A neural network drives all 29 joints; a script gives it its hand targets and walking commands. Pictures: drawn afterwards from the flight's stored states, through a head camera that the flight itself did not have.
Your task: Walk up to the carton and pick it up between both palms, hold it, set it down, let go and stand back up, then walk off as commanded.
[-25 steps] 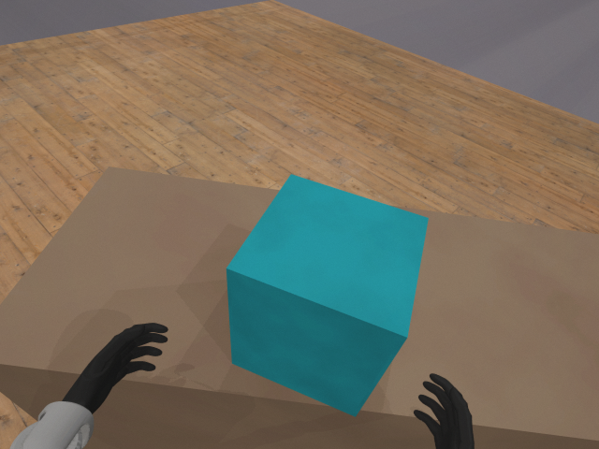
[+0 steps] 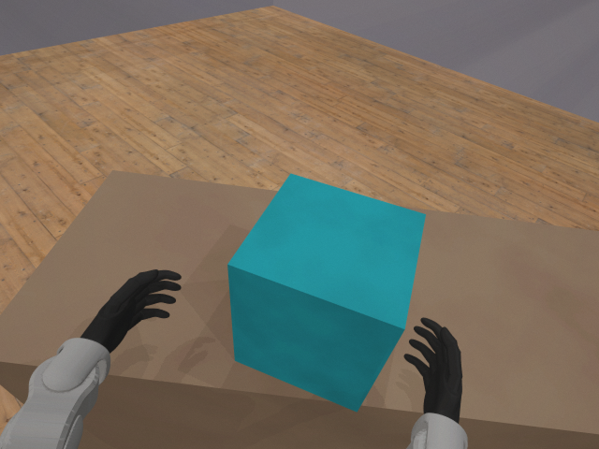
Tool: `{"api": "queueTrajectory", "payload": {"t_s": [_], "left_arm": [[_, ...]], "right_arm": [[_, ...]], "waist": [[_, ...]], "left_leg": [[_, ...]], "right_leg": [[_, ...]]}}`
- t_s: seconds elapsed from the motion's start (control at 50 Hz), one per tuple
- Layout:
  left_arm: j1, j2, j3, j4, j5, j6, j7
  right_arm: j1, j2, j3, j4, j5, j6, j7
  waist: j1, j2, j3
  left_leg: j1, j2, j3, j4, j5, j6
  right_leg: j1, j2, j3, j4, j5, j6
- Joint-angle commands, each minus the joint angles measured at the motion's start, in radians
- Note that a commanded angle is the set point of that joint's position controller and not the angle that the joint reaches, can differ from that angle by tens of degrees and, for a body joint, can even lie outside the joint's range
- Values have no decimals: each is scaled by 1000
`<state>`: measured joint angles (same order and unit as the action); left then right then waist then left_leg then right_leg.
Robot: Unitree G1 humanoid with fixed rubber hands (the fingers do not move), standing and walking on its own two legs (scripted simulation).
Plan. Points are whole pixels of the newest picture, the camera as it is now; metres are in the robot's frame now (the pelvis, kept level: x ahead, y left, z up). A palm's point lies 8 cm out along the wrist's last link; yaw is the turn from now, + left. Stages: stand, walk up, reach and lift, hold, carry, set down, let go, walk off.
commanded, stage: reach and lift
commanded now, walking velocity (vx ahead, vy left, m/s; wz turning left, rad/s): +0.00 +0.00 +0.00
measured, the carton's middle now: (323, 292) +0.37 -0.02 +0.01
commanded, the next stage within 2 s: none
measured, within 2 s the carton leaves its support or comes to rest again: neither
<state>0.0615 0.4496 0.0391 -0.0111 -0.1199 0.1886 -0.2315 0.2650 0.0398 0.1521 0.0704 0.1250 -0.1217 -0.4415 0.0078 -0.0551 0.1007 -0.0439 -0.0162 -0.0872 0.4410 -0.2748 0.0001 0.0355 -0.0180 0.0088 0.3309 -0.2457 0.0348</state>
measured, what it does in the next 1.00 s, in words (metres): stands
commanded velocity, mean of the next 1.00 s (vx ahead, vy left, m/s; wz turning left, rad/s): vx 0.00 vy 0.00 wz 0.00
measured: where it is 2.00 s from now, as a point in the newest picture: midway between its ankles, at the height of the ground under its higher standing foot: outside the picture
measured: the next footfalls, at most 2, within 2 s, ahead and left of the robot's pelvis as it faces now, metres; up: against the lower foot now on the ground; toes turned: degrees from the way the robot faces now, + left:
none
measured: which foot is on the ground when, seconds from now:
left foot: down 0.00-1.00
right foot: down 0.00-1.00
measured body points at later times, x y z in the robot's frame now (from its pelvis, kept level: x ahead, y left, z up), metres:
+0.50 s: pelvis -0.01 -0.01 +0.00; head -0.02 +0.02 +0.45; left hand +0.34 +0.22 +0.13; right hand +0.28 -0.17 +0.10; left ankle -0.01 +0.12 -0.74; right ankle -0.03 -0.15 -0.74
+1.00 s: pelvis -0.03 +0.00 +0.00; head -0.03 +0.02 +0.45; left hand +0.40 +0.18 +0.18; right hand +0.31 -0.18 +0.16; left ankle -0.01 +0.12 -0.74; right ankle -0.03 -0.15 -0.74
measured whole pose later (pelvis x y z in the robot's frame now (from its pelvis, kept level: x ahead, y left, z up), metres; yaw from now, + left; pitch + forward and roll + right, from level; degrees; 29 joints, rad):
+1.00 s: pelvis -0.03 +0.00 +0.00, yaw +0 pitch -6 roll -1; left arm -0.71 0.52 0.00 0.44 -0.20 0.52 -0.22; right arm -0.47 0.02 -0.02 0.07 0.23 0.50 -0.45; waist -0.13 -0.06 0.10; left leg -0.09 -0.01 -0.08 0.38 -0.19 0.00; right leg -0.02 -0.02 0.01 0.30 -0.18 0.03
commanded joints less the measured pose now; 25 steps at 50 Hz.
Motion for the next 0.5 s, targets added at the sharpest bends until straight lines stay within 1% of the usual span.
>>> {"api": "queueTrajectory", "payload": {"t_s": [0.0, 0.02, 0.04, 0.08, 0.1, 0.12, 0.14, 0.16, 0.18, 0.2, 0.22, 0.24, 0.26, 0.32, 0.34, 0.36, 0.38, 0.4, 0.42, 0.44, 0.46, 0.48], "left_arm": [[-348, 157, 36, -84, -133, 77, 18], [-337, 153, 33, -77, -129, 88, 17], [-370, 154, 34, -72, -136, 106, 17], [-413, 164, 40, -44, -135, 144, 17], [-438, 167, 36, -19, -130, 167, 16], [-438, 163, 38, -23, -129, 184, 12], [-468, 161, 42, -17, -133, 198, 8], [-482, 168, 45, -16, -132, 214, 5], [-483, 166, 52, -17, -136, 228, 3], [-494, 163, 60, -28, -140, 236, 2], [-509, 173, 61, -44, -146, 247, 5], [-511, 179, 67, -45, -148, 255, 2], [-561, 195, 75, -48, -155, 266, 3], [-591, 204, 99, -61, -169, 282, 6], [-579, 203, 97, -50, -170, 290, 7], [-600, 205, 99, -29, -168, 297, 4], [-623, 204, 95, -18, -177, 307, 2], [-654, 214, 99, -15, -178, 311, 0], [-649, 206, 101, 0, -178, 317, 3], [-685, 218, 98, 4, -186, 321, 0], [-702, 209, 90, -4, -189, 328, 3], [-710, 222, 94, 16, -196, 329, 4]], "right_arm": [[-256, -62, -99, -236, 45, 110, -3], [-236, -65, -110, -219, 43, 129, -4], [-268, -72, -114, -242, 49, 154, -5], [-308, -79, -117, -235, 69, 205, -8], [-336, -84, -120, -231, 82, 234, -10], [-329, -90, -126, -225, 93, 258, -12], [-365, -90, -127, -240, 96, 278, -14], [-385, -105, -141, -254, 95, 300, -18], [-395, -117, -147, -275, 98, 311, -22], [-413, -122, -146, -295, 100, 327, -26], [-440, -128, -151, -311, 104, 345, -29], [-431, -125, -152, -319, 106, 363, -31], [-478, -136, -166, -326, 105, 380, -34], [-493, -133, -166, -341, 107, 431, -36], [-492, -139, -160, -340, 115, 447, -35], [-505, -131, -156, -310, 123, 461, -37], [-534, -143, -155, -333, 125, 474, -37], [-547, -146, -167, -313, 124, 487, -37], [-557, -143, -163, -315, 127, 500, -36], [-591, -147, -179, -332, 124, 507, -35], [-621, -152, -178, -350, 125, 517, -36], [-638, -159, -190, -337, 127, 521, -37]], "waist": [[-62, 161, -31], [-75, 150, -24], [-77, 151, -39], [-85, 156, -57], [-92, 138, -47], [-101, 143, -55], [-97, 132, -76], [-111, 133, -81], [-109, 112, -93], [-105, 123, -100], [-106, 117, -119], [-112, 110, -132], [-114, 118, -146], [-119, 112, -169], [-116, 115, -173], [-121, 125, -164], [-119, 120, -162], [-136, 123, -155], [-131, 131, -158], [-138, 117, -178], [-133, 130, -203], [-143, 114, -195]], "left_leg": [[61, 58, 154, -98, 176, -28], [69, 58, 157, -105, 169, -30], [50, 58, 159, -107, 162, -28], [41, 51, 162, -113, 175, -26], [45, 53, 165, -116, 178, -25], [56, 53, 165, -115, 204, -27], [52, 51, 169, -117, 207, -25], [46, 51, 170, -117, 220, -25], [53, 53, 172, -115, 237, -27], [53, 48, 177, -113, 249, -25], [60, 48, 180, -115, 253, -25], [64, 48, 182, -114, 263, -24], [57, 47, 185, -116, 253, -23], [51, 48, 189, -119, 262, -20], [44, 46, 187, -117, 291, -19], [42, 47, 187, -118, 280, -20], [32, 49, 185, -117, 286, -20], [26, 47, 186, -119, 262, -21], [20, 50, 181, -125, 253, -20], [6, 47, 180, -124, 259, -15], [7, 47, 181, -127, 267, -18], [-6, 47, 181, -126, 256, -17]], "right_leg": [[-45, 1, -19, -64, 242, -21], [-37, 5, -26, -67, 237, -19], [-28, 5, -26, -63, 240, -20], [5, 2, -19, -58, 281, -18], [9, 4, -26, -56, 311, -12], [22, 8, -28, -54, 337, -12], [35, 7, -25, -54, 343, -13], [42, 4, -21, -53, 369, -11], [50, 13, -29, -51, 386, -9], [52, 6, -20, -54, 400, -11], [54, 7, -24, -49, 415, -7], [62, 8, -25, -52, 432, -5], [59, 8, -25, -47, 425, -8], [69, 5, -22, -46, 456, -6], [79, 1, -15, -40, 494, -4], [73, 2, -17, -36, 494, -2], [76, 3, -14, -39, 498, -3], [64, 2, -15, -41, 476, -2], [69, 2, -12, -42, 471, -4], [70, 1, -11, -44, 478, -4], [71, 1, -12, -45, 491, -4], [61, 3, -16, -43, 482, -5]]}}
